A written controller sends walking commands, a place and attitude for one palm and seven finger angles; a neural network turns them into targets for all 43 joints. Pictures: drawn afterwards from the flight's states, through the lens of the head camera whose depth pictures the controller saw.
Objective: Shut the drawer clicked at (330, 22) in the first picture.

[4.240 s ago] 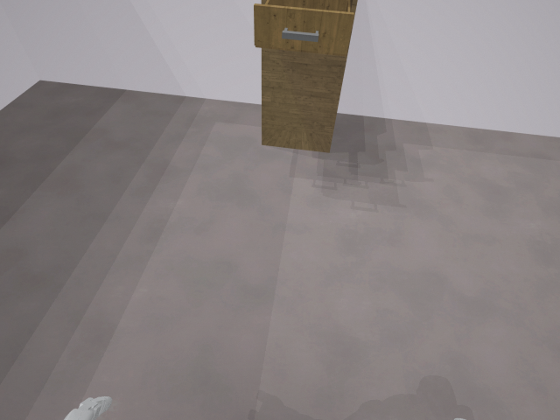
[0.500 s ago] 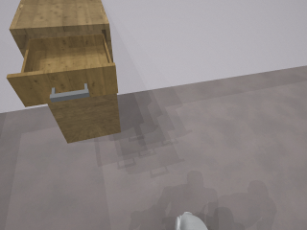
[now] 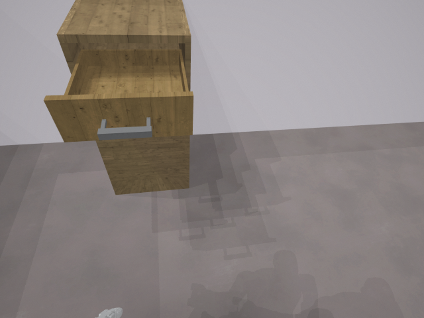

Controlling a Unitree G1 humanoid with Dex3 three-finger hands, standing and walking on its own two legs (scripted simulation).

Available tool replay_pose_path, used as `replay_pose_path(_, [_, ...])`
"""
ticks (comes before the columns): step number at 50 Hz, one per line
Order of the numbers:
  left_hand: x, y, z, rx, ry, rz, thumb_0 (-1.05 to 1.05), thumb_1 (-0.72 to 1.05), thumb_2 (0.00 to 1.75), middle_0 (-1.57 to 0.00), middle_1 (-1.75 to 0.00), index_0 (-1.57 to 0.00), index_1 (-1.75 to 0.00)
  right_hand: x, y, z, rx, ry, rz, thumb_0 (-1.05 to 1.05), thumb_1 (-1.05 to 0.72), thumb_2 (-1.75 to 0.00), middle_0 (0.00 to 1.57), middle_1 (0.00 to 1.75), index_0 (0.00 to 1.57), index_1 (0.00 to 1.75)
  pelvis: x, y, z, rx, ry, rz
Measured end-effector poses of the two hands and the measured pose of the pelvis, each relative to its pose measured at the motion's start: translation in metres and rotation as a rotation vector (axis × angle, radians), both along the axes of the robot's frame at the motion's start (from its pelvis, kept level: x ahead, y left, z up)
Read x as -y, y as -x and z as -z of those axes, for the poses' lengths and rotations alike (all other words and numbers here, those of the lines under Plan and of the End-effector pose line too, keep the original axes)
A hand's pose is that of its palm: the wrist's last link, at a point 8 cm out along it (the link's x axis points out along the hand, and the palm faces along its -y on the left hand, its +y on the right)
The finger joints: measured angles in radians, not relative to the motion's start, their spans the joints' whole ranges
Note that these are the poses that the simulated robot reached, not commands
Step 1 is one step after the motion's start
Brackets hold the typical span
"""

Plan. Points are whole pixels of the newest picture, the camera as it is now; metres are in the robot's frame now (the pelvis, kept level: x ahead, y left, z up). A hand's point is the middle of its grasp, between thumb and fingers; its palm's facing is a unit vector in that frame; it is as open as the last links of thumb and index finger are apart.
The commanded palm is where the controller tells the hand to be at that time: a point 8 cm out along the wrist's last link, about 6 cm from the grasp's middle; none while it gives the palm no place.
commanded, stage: turn to face it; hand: left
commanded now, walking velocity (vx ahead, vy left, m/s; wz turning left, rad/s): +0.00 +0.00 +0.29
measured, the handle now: (126, 127) +0.55 +0.25 +0.01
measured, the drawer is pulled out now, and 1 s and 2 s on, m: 0.30 0.30 0.30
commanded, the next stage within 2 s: take the last steps up to it in 0.24 s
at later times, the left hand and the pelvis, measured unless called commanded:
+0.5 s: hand out of the picture +0.01 +0.19 -0.15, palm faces +0.14 -0.95 -0.26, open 7.4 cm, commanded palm none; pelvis -0.01 -0.01 +0.01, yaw +6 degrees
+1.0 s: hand out of the picture -0.07 +0.14 -0.16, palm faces +0.30 -0.95 -0.10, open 7.4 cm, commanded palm none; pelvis +0.07 +0.03 +0.01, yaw +9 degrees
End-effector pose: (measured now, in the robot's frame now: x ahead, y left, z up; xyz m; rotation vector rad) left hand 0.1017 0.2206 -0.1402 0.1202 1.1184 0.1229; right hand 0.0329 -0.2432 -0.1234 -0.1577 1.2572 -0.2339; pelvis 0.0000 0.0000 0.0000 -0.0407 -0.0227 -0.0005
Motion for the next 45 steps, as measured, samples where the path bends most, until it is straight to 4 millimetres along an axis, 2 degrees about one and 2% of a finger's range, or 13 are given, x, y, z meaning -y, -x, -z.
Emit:
replay_pose_path(3, [-0.025, 0.025, 0.007, -0.065, -0.006, -0.045, -0.01, 0.91, 0.9, -0.2, -0.3, -0.2, -0.3, -0.009, -0.014, -0.007, 0.03, 0.027, -0.042, 0.0, -0.91, -0.9, 0.19, 0.3, 0.19, 0.3, -0.01, 0.001, 0.0, 0.001, -0.004, -0.015])
replay_pose_path(8, [-0.053, 0.065, -0.006, -0.162, -0.037, -0.108, 0.0, 0.91, 0.9, -0.19, -0.3, -0.2, -0.3, -0.024, -0.024, -0.022, 0.016, 0.027, -0.094, 0.0, -0.9, -0.9, 0.19, 0.3, 0.2, 0.3, -0.019, -0.001, -0.017, -0.017, -0.007, -0.043])
replay_pose_path(12, [-0.062, 0.093, -0.016, -0.22, -0.064, -0.143, 0.0, 0.91, 0.9, -0.19, -0.3, -0.19, -0.3, -0.032, -0.029, -0.023, 0.011, 0.008, -0.118, 0.0, -0.9, -0.9, 0.2, 0.3, 0.2, 0.3, -0.021, 0.0, -0.023, -0.019, -0.013, -0.058])
replay_pose_path(15, [-0.061, 0.106, -0.02, -0.25, -0.079, -0.156, 0.0, 0.91, 0.9, -0.19, -0.3, -0.19, -0.3, -0.032, -0.029, -0.019, 0.006, -0.007, -0.125, 0.0, -0.91, -0.9, 0.2, 0.3, 0.2, 0.3, -0.019, 0.002, -0.024, -0.015, -0.023, -0.068])
replay_pose_path(20, [-0.045, 0.11, -0.024, -0.243, -0.091, -0.158, 0.0, 0.91, 0.9, -0.19, -0.3, -0.19, -0.3, -0.024, -0.021, -0.006, -0.015, -0.042, -0.132, 0.0, -0.91, -0.9, 0.2, 0.3, 0.2, 0.3, -0.008, 0.009, -0.021, -0.006, -0.04, -0.088])
replay_pose_path(26, [-0.004, 0.109, -0.026, -0.164, -0.084, -0.153, 0.0, 0.91, 0.9, -0.19, -0.3, -0.19, -0.3, -0.005, -0.007, 0.016, -0.047, -0.097, -0.129, 0.0, -0.9, -0.9, 0.2, 0.3, 0.2, 0.3, 0.015, 0.01, -0.013, 0.011, -0.058, -0.115])
replay_pose_path(30, [0.025, 0.127, -0.031, -0.166, -0.041, -0.198, 0.0, 0.91, 0.9, -0.19, -0.3, -0.2, -0.3, 0.004, -0.008, 0.008, -0.08, -0.114, -0.15, 0.0, -0.9, -0.9, 0.2, 0.3, 0.2, 0.3, 0.024, 0.002, -0.023, 0.01, -0.066, -0.13])
replay_pose_path(35, [0.054, 0.156, -0.03, -0.261, 0.026, -0.228, 0.0, 0.91, 0.9, -0.2, -0.3, -0.2, -0.3, 0.013, -0.018, -0.001, -0.077, -0.099, -0.148, 0.0, -0.9, -0.9, 0.2, 0.3, 0.2, 0.3, 0.026, -0.008, -0.029, 0.003, -0.06, -0.149])
replay_pose_path(39, [0.066, 0.175, -0.027, -0.329, 0.071, -0.273, 0.0, 0.91, 0.9, -0.2, -0.3, -0.2, -0.3, 0.01, -0.031, -0.003, -0.109, -0.076, -0.171, 0.0, -0.91, -0.9, 0.19, 0.3, 0.2, 0.3, 0.02, -0.02, -0.027, -0.004, -0.04, -0.171])
replay_pose_path(42, [0.067, 0.186, -0.025, -0.384, 0.098, -0.305, 0.0, 0.9, 0.9, -0.2, -0.3, -0.2, -0.3, -0.001, -0.051, -0.004, -0.117, -0.063, -0.199, 0.0, -0.91, -0.9, 0.19, 0.3, 0.2, 0.3, 0.01, -0.031, -0.026, -0.011, -0.029, -0.18])
replay_pose_path(45, [0.061, 0.193, -0.022, -0.445, 0.121, -0.327, 0.0, 0.9, 0.9, -0.2, -0.3, -0.2, -0.3, -0.021, -0.082, -0.005, -0.092, -0.057, -0.232, 0.0, -0.91, -0.9, 0.19, 0.3, 0.19, 0.3, -0.003, -0.044, -0.023, -0.019, -0.023, -0.18])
